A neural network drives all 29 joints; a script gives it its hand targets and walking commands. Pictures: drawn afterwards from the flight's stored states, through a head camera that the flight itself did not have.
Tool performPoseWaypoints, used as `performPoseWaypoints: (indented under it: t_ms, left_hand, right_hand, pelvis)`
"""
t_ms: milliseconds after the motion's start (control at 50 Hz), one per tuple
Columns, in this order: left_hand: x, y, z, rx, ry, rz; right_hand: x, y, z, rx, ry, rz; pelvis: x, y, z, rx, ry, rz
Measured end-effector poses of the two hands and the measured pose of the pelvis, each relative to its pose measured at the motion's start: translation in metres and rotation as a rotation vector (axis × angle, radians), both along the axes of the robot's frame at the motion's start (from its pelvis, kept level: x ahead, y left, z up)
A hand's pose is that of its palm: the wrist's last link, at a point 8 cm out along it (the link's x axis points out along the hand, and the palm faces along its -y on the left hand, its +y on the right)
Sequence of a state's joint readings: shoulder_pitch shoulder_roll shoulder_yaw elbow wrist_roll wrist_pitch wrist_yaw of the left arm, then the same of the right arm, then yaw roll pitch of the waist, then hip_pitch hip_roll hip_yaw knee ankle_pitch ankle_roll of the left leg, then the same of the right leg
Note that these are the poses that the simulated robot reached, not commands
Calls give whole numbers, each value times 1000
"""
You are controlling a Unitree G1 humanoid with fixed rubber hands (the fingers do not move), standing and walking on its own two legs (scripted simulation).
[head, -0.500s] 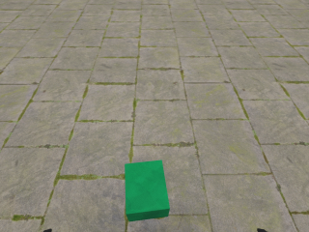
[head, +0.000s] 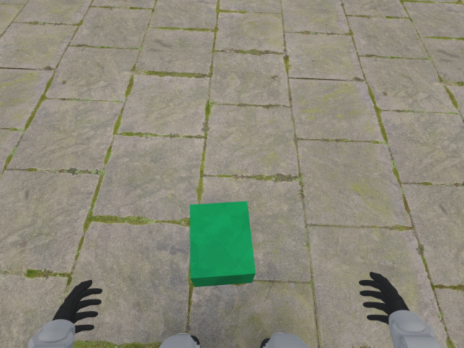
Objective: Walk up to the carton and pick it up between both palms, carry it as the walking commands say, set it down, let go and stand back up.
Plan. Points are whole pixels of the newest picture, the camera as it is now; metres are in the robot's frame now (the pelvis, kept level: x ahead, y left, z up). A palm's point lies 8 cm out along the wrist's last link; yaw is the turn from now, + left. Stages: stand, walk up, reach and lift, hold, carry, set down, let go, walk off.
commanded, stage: reach and lift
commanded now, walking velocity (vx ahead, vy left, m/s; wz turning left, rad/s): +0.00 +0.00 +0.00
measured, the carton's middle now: (221, 243) +0.49 +0.03 -0.68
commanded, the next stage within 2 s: none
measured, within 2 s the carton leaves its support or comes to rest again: neither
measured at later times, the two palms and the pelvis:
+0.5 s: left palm (99, 268) +0.28 +0.27 -0.14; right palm (356, 266) +0.27 -0.26 -0.14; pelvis +0.01 -0.01 -0.04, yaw -1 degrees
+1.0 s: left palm (125, 218) +0.40 +0.25 -0.18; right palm (311, 212) +0.41 -0.20 -0.18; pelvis -0.06 +0.01 -0.09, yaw +0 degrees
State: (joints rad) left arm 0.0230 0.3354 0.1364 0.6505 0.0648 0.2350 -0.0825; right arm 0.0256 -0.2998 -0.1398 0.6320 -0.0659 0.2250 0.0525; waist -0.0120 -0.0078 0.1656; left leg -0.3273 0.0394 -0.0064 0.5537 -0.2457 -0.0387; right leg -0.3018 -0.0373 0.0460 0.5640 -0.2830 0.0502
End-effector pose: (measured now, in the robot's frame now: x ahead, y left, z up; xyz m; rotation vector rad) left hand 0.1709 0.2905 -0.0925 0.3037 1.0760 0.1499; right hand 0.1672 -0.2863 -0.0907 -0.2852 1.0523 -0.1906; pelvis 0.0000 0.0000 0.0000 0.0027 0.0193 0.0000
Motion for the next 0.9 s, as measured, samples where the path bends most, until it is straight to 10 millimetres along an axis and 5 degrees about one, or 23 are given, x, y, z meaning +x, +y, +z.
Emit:
performPoseWaypoints:
  t_ms: [180, 400, 620, 780, 900]
  left_hand:
    - [29, -7, -12, -7, -33, -6]
    - [95, -18, -36, -39, -144, 16]
    - [118, -19, -60, -80, -211, 25]
    - [167, -14, -64, -102, -282, 28]
    - [204, -27, -72, -163, -322, 38]
  right_hand:
    - [23, 10, -18, 28, 21, 3]
    - [87, 14, -39, 29, -95, 27]
    - [118, 42, -64, 83, -182, 15]
    - [173, 58, -66, 92, -258, 19]
    - [213, 74, -74, 131, -282, 25]
  pelvis:
    - [19, 2, -11, -4, 98, 7]
    - [20, -3, -35, 1, 314, -4]
    - [-16, -7, -56, -8, 452, -6]
    - [-54, -1, -75, -14, 485, 2]
    - [-64, 8, -86, -26, 541, 13]
